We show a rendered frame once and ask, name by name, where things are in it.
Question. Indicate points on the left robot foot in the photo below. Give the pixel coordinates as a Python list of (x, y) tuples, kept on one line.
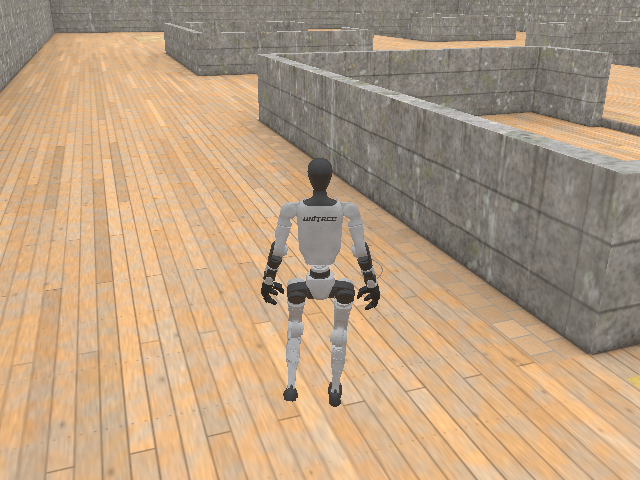
[(290, 394)]

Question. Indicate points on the robot left hand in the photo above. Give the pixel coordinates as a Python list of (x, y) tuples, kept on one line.
[(266, 289)]

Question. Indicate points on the robot right upper arm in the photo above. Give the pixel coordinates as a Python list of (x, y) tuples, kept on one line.
[(356, 229)]

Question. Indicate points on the robot right forearm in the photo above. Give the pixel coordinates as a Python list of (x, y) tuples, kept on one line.
[(367, 269)]

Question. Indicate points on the robot left upper arm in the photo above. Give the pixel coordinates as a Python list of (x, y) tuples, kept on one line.
[(287, 212)]

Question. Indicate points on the robot right hand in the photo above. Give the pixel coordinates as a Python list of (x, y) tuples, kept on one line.
[(374, 295)]

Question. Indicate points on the robot head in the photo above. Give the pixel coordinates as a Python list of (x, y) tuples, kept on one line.
[(320, 173)]

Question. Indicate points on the robot left forearm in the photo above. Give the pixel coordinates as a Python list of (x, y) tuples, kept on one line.
[(271, 267)]

